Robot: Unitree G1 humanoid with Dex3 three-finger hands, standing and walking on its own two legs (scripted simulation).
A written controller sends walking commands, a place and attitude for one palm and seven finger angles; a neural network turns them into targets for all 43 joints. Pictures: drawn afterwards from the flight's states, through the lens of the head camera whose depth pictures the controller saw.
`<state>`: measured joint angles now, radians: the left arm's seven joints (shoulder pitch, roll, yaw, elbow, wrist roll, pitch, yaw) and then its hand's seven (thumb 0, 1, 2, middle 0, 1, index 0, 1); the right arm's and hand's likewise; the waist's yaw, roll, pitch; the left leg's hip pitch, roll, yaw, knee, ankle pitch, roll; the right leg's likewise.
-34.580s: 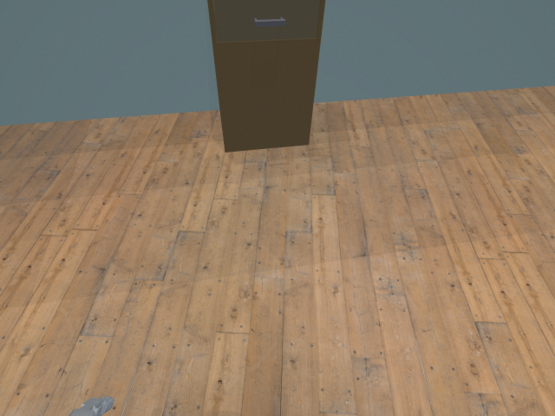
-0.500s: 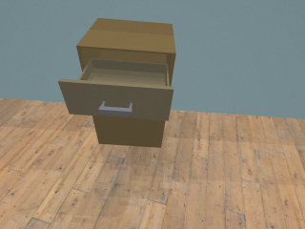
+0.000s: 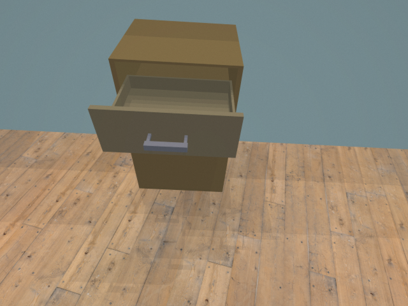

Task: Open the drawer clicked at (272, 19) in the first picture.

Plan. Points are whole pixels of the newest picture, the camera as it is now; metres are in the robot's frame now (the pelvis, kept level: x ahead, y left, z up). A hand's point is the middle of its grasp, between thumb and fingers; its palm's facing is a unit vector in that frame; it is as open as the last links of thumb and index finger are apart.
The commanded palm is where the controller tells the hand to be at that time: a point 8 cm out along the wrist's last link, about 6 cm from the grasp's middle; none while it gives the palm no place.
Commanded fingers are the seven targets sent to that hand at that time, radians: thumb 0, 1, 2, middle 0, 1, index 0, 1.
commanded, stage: look again from close up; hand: left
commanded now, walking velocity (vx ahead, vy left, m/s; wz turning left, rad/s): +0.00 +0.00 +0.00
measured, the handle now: (166, 142) +0.59 +0.15 -0.06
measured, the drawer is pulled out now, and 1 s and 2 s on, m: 0.30 0.30 0.30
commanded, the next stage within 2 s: shuffle to correct the standing spot in 0.56 s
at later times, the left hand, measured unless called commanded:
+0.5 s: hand out of the picture -0.08 +0.12 -0.18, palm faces +0.08 -0.99 -0.13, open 7.4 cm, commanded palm none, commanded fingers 0.00 0.90 0.90 -0.20 -0.30 -0.20 -0.30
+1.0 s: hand out of the picture -0.06 +0.09 -0.18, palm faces +0.10 -0.99 -0.12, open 7.4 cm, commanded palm none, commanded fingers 0.00 0.90 0.90 -0.20 -0.30 -0.20 -0.30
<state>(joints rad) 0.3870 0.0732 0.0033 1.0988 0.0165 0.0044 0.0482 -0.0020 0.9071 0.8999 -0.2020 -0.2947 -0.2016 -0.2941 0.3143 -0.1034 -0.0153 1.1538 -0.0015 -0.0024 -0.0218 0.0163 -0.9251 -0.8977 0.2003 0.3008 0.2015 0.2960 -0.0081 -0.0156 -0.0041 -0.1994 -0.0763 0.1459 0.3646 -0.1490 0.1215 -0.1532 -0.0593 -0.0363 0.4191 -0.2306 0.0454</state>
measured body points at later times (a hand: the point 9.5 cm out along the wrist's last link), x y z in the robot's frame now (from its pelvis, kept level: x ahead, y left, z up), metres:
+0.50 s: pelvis -0.01 -0.01 +0.00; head -0.02 -0.01 +0.45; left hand -0.08 +0.18 -0.16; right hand -0.03 -0.22 -0.16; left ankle +0.04 +0.03 -0.74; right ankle +0.00 -0.15 -0.74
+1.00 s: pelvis +0.00 -0.04 +0.00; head +0.00 -0.04 +0.45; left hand -0.06 +0.15 -0.16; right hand -0.03 -0.25 -0.16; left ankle +0.04 +0.03 -0.74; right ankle +0.00 -0.15 -0.74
